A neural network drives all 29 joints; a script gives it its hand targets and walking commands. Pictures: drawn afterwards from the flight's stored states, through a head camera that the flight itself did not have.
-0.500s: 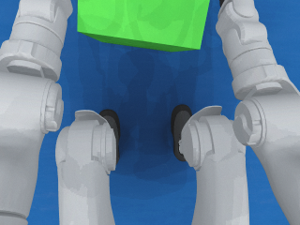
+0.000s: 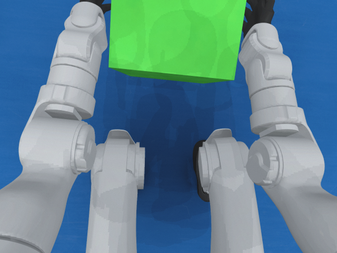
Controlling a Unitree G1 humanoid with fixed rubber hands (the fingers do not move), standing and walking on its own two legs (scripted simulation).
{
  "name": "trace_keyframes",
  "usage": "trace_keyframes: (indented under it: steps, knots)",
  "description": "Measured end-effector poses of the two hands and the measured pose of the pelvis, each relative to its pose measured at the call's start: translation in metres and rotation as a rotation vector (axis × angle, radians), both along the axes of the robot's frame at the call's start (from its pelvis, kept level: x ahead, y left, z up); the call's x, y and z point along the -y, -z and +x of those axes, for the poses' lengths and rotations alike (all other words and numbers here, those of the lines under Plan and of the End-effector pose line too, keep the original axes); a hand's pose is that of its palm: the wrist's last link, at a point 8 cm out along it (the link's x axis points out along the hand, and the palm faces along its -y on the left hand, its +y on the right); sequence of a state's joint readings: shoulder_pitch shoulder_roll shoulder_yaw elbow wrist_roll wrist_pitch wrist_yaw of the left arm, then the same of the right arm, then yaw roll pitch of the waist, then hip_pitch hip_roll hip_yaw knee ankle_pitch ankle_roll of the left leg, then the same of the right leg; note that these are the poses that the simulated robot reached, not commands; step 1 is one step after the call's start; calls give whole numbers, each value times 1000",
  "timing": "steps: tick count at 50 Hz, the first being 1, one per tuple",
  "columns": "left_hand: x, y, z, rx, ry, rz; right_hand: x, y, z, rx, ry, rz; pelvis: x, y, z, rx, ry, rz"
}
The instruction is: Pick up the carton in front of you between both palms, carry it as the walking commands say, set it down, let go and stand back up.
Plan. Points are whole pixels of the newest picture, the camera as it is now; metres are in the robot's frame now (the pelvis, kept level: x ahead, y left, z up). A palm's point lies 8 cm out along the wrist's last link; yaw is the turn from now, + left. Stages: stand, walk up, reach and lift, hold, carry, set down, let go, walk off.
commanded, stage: reach and lift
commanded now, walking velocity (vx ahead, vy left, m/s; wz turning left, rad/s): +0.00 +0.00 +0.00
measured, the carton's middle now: (173, 30) +0.53 +0.00 -0.20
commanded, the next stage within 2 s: none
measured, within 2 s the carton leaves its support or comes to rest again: neither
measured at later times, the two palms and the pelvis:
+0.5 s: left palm out of the picture +0.49 +0.16 +0.06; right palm out of the picture +0.49 -0.14 +0.06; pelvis -0.01 -0.01 +0.12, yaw +2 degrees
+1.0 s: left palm out of the picture +0.44 +0.16 +0.22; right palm out of the picture +0.45 -0.14 +0.22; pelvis +0.04 -0.01 +0.26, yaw +2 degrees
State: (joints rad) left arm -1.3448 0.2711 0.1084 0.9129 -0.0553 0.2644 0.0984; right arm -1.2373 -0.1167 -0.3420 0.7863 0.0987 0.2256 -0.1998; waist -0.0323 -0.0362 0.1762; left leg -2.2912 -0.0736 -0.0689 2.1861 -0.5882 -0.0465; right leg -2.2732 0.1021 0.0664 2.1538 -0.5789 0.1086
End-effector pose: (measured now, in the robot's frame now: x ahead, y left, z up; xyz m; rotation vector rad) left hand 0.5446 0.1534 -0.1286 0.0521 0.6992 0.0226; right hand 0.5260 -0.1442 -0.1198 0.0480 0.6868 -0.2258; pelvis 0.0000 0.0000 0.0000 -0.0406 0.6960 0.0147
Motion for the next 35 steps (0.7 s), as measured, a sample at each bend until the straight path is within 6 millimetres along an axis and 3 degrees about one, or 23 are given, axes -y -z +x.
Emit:
trace_keyframes:
  steps: [6,11,22,35]
  knots:
    - [-6,-71,-17,23,-48,-21,-6,-64,-14,28,-11,23,4,-27,-5,-24,-14,6]
    - [-7,-115,-32,-5,-55,-17,-6,-105,-28,0,-22,19,6,-57,-12,-43,-21,8]
    - [-2,-175,-47,4,-66,-16,-1,-168,-39,8,-33,7,6,-107,-14,-60,-15,15]
    - [-5,-249,-70,4,-99,-31,-3,-244,-55,9,-53,7,7,-170,11,-9,-18,22]
